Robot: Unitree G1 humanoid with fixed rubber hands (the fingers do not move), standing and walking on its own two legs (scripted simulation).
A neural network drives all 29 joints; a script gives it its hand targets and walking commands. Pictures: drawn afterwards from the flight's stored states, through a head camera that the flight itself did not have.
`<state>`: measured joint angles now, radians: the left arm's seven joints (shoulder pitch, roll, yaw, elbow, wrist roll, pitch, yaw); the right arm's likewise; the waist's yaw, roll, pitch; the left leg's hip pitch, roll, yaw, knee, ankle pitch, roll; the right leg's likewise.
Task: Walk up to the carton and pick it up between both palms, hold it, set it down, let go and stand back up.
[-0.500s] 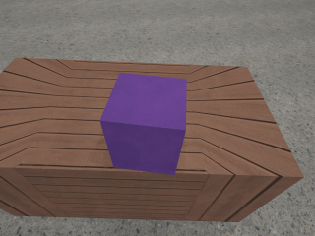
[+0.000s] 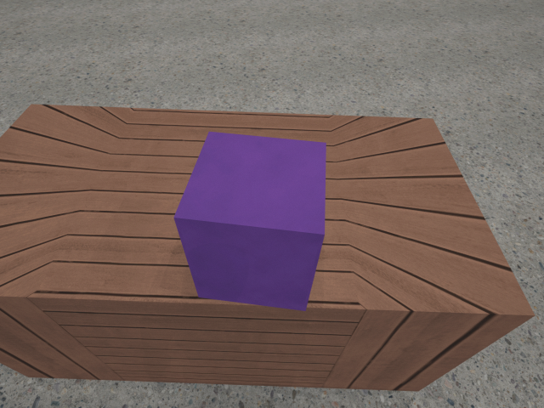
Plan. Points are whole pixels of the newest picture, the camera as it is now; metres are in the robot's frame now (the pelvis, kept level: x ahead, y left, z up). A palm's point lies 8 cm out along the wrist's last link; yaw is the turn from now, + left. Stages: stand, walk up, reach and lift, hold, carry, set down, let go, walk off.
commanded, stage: walk up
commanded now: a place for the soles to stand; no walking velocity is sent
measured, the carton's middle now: (258, 224) +0.43 +0.03 -0.02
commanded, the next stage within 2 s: reach and lift in 2.00 s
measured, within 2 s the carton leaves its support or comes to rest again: neither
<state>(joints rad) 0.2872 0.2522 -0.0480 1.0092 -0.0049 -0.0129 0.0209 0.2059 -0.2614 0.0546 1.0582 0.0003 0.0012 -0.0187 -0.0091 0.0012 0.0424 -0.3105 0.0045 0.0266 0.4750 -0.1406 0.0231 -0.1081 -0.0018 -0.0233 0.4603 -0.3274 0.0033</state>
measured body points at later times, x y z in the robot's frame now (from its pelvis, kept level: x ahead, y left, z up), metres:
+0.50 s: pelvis -0.01 +0.10 -0.01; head +0.04 +0.10 +0.43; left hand +0.06 +0.39 -0.14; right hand +0.11 -0.17 -0.14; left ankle +0.06 +0.24 -0.74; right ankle -0.05 -0.10 -0.72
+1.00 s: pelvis -0.04 +0.12 +0.00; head -0.03 +0.10 +0.45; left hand +0.05 +0.36 -0.13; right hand -0.04 -0.16 -0.14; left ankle +0.03 +0.24 -0.72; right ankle -0.06 +0.02 -0.74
